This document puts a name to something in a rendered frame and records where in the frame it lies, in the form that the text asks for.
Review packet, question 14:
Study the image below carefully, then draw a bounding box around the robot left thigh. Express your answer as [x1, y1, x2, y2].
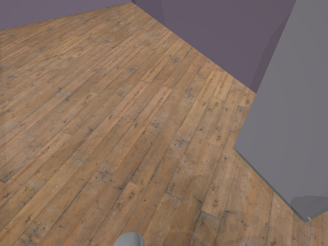
[113, 232, 145, 246]

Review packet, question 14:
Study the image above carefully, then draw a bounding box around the fridge door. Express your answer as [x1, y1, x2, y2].
[234, 0, 328, 219]

